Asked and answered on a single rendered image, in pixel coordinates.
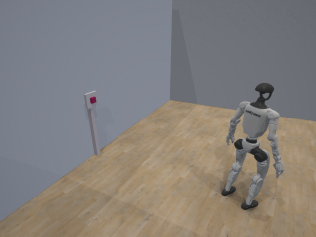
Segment left robot foot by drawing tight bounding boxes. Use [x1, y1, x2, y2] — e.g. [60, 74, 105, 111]
[221, 186, 236, 196]

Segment left robot upper arm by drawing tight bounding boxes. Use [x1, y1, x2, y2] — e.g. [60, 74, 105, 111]
[232, 101, 250, 124]

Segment left robot forearm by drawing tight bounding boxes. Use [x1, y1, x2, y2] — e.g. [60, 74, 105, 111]
[228, 121, 237, 136]

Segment button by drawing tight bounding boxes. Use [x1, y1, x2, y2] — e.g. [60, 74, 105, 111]
[90, 96, 97, 104]

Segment right robot forearm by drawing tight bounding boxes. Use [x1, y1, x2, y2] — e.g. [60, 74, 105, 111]
[270, 134, 282, 163]

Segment right robot upper arm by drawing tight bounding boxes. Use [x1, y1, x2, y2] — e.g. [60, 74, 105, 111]
[267, 109, 280, 142]

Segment panel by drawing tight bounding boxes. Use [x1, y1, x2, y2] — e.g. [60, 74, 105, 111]
[84, 91, 100, 156]

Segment left robot hand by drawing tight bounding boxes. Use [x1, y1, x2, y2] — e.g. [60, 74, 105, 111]
[226, 134, 235, 146]

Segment right robot hand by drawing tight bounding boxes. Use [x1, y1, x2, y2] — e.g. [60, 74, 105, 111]
[273, 161, 285, 178]

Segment robot right thigh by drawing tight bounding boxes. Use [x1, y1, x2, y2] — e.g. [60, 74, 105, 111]
[251, 147, 270, 185]

